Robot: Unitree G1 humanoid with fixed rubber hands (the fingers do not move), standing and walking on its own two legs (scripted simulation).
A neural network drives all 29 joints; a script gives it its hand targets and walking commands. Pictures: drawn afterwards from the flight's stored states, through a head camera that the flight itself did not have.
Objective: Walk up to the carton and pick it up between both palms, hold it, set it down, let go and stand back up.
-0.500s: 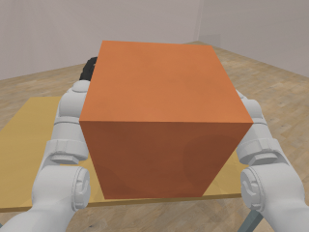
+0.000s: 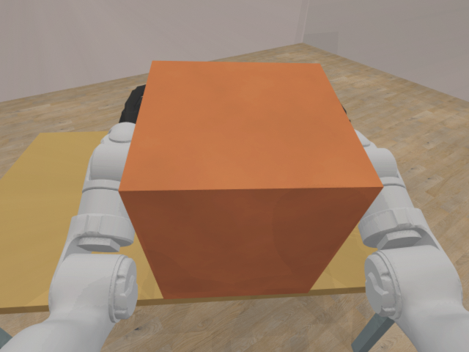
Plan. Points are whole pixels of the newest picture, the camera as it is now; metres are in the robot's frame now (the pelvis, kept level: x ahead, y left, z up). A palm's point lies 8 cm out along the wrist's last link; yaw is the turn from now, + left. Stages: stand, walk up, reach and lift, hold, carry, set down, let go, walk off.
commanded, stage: hold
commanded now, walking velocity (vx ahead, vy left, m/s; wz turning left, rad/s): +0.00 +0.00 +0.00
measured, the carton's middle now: (237, 188) +0.34 +0.01 +0.17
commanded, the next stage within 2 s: none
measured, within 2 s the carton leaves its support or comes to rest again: neither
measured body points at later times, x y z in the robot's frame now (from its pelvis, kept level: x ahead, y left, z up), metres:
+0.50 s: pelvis -0.01 +0.00 +0.00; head -0.07 +0.01 +0.44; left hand +0.40 +0.18 +0.26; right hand +0.40 -0.16 +0.23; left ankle +0.09 +0.10 -0.73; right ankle +0.04 -0.12 -0.73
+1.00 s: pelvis +0.00 +0.00 +0.00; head -0.05 +0.01 +0.45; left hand +0.42 +0.18 +0.24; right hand +0.42 -0.16 +0.22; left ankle +0.09 +0.10 -0.73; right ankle +0.04 -0.12 -0.73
